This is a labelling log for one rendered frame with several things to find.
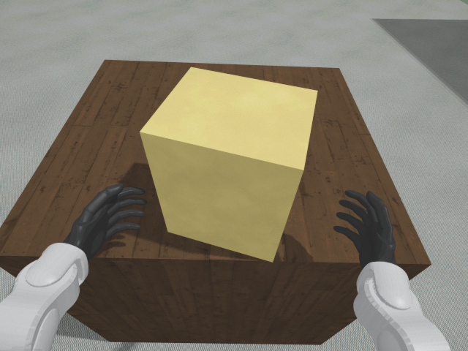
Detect robot right hand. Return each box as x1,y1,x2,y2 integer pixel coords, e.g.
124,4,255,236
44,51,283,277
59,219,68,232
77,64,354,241
333,190,396,270

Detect carton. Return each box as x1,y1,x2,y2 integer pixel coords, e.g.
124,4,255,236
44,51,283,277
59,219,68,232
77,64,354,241
140,67,317,262

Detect robot left forearm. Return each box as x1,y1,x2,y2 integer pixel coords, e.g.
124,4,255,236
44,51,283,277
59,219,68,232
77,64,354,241
0,243,88,351

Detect robot left hand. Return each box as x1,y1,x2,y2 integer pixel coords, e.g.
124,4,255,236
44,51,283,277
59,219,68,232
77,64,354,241
63,184,147,260

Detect robot right forearm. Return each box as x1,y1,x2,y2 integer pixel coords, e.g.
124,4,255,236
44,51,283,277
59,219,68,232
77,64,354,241
353,262,451,351

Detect pedestal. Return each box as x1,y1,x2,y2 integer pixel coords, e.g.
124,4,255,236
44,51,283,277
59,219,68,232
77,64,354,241
0,60,432,345

